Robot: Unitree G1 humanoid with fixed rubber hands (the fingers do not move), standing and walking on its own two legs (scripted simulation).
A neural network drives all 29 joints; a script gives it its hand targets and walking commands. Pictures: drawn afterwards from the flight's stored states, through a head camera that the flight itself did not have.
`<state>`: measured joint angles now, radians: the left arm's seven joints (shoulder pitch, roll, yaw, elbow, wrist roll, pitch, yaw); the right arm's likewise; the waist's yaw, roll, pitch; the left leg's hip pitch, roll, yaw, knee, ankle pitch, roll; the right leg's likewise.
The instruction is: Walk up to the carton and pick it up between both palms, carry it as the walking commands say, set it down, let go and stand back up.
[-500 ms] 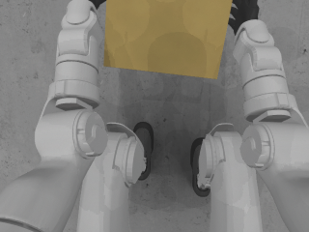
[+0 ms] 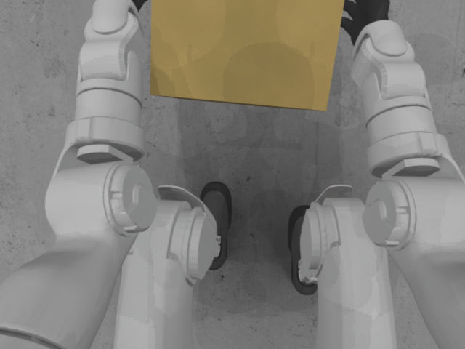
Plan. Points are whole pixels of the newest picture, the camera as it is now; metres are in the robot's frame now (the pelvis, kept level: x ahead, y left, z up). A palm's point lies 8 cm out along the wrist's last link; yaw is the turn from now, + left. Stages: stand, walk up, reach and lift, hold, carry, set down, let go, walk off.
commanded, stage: set down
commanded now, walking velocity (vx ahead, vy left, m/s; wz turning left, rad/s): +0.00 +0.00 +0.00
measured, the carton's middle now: (240, 42) +0.53 +0.04 -0.23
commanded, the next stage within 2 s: none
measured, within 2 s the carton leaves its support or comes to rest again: rests again in 0.44 s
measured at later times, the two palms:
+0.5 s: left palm (123, 30) +0.52 +0.20 -0.16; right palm (380, 35) +0.53 -0.15 -0.19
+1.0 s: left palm (96, 39) +0.51 +0.23 -0.15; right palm (416, 16) +0.54 -0.18 -0.15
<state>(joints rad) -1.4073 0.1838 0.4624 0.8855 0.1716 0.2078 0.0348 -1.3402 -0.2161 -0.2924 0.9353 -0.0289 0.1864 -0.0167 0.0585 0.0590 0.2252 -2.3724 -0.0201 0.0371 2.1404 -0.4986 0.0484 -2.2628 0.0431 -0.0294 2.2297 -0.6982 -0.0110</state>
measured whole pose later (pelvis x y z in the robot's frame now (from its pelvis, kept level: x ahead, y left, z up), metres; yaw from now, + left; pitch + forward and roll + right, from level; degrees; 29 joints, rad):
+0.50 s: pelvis +0.00 +0.00 +0.00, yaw +0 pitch +41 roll -1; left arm -1.36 0.30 0.26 1.05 -0.10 0.05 0.12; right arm -1.35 -0.29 -0.21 1.04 0.06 0.05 -0.10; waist 0.06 0.07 0.28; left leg -2.36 -0.01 0.04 2.14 -0.49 0.05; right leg -2.26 0.05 -0.03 2.24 -0.69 -0.01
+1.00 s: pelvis -0.02 +0.00 +0.01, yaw +0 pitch +29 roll +0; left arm -1.36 0.40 0.19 0.91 -0.22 0.13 0.15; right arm -1.38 -0.41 -0.15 0.82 0.18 0.16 -0.11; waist 0.06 0.04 0.53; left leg -2.17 0.00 0.04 2.15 -0.49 0.04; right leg -2.08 0.06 -0.03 2.25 -0.68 -0.01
